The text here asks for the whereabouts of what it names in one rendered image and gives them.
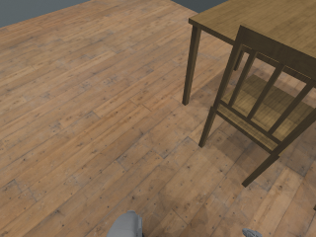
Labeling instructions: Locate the chair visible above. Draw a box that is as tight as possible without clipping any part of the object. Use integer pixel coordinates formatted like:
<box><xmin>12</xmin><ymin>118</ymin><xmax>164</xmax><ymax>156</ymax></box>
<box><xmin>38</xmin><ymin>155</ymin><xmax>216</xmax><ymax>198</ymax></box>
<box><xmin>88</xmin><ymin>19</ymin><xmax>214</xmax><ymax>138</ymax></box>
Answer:
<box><xmin>198</xmin><ymin>23</ymin><xmax>316</xmax><ymax>188</ymax></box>

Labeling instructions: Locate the table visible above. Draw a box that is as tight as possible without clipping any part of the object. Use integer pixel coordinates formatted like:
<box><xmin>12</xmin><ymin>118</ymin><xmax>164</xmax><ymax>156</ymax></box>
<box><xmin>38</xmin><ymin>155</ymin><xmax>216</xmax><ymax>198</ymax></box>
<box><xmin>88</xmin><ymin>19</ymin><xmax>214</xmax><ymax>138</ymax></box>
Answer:
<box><xmin>182</xmin><ymin>0</ymin><xmax>316</xmax><ymax>211</ymax></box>

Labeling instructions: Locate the robot left shin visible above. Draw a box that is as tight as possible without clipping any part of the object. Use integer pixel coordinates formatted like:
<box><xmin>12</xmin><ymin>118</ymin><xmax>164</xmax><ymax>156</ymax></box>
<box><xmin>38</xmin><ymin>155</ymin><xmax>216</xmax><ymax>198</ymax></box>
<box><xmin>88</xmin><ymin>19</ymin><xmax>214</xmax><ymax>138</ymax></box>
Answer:
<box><xmin>126</xmin><ymin>210</ymin><xmax>136</xmax><ymax>214</ymax></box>

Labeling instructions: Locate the robot left thigh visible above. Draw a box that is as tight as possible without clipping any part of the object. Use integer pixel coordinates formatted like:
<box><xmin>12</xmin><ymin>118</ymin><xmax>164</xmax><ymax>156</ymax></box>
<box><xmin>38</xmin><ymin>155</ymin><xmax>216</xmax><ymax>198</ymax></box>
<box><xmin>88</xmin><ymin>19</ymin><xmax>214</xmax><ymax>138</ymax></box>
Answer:
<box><xmin>106</xmin><ymin>212</ymin><xmax>143</xmax><ymax>237</ymax></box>

